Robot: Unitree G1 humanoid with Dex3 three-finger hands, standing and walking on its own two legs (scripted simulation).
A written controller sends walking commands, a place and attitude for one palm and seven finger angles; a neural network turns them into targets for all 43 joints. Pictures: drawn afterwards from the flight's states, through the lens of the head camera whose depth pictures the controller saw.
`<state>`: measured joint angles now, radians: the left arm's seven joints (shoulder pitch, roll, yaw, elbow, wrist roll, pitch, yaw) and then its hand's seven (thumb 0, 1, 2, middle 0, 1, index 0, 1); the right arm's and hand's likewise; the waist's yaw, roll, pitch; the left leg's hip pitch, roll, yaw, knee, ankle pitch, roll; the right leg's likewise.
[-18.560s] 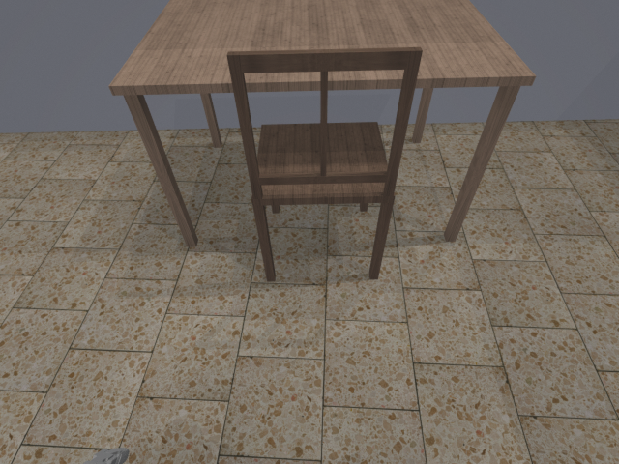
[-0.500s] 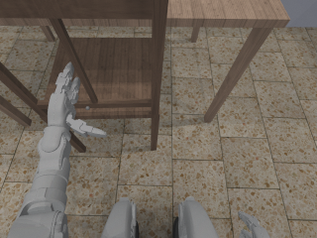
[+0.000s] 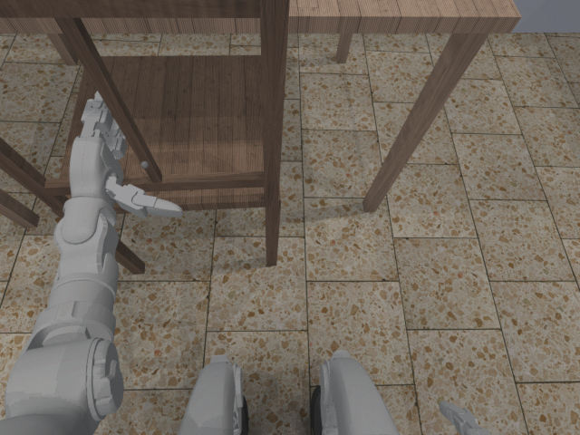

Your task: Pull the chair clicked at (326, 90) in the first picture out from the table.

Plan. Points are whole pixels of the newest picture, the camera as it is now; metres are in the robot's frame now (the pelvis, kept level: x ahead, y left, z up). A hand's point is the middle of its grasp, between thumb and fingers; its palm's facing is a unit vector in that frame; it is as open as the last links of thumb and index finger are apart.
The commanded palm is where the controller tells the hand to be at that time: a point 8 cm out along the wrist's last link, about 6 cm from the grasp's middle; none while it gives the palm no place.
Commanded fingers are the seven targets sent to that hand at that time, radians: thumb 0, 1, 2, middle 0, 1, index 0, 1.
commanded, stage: push the fingers through the gap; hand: left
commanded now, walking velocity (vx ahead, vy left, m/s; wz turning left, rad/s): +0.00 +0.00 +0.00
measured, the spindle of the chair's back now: (124, 120) +0.53 +0.21 +0.05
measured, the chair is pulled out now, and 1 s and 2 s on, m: -0.01 -0.01 -0.01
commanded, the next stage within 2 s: hook a spindle and tug to test in 0.58 s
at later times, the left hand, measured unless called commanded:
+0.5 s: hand (142, 151) +0.49 +0.19 +0.03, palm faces +0.03 -1.00 -0.04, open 16.9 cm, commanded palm +0.46 +0.23 +0.03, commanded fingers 0.00 -0.50 0.30 -0.06 -0.08 -0.06 -0.08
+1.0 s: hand (148, 149) +0.49 +0.18 +0.03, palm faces +0.04 -1.00 -0.03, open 15.8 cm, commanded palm +0.46 +0.22 +0.03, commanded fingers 0.00 -0.39 0.35 -0.36 -1.01 -0.36 -1.01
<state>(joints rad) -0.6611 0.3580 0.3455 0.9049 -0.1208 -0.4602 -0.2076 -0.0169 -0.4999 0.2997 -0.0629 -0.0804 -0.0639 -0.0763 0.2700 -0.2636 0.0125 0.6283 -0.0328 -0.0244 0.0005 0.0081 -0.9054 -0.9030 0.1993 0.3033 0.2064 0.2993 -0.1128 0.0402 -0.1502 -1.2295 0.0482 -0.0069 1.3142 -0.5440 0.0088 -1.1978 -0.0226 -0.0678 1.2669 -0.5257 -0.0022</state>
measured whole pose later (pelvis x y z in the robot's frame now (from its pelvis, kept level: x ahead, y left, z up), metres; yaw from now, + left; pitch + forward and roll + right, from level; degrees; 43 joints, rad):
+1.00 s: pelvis +0.01 +0.01 +0.00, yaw -1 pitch +28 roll -4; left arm -0.74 0.37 0.36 0.98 -0.08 -0.47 -0.15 -0.02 -0.50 0.30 -0.20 -0.51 -0.20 -0.51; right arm 0.28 -0.25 0.02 0.62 -0.05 0.06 0.02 0.01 -0.91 -0.90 0.20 0.30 0.21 0.30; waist -0.14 0.04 -0.15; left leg -1.24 0.05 -0.01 1.31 -0.55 0.02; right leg -1.20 -0.02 -0.06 1.24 -0.52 0.01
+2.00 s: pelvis +0.03 +0.01 +0.02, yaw -1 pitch +28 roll -3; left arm -0.54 0.33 0.32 0.77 -0.14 -0.44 -0.14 0.01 0.80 0.81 -0.38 -1.37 -0.37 -1.44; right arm 0.29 -0.24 0.00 0.60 -0.03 0.05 0.04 0.01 -0.91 -0.90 0.20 0.30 0.21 0.30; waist -0.12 0.04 -0.16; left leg -1.16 0.05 0.01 1.24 -0.57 0.02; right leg -1.13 -0.01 -0.05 1.18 -0.53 0.02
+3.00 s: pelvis +0.03 +0.02 +0.12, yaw -2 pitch +9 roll -1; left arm -0.49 0.21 0.10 0.98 -0.06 -0.22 0.06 0.01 0.78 0.81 -0.27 -1.05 -0.50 -1.44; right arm 0.23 -0.20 0.01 0.68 0.04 0.12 -0.10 0.01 -0.90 -0.90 0.20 0.30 0.21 0.30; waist -0.08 0.03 0.09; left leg -0.45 0.03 0.08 0.57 -0.28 0.02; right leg -0.44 -0.02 -0.03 0.52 -0.22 0.02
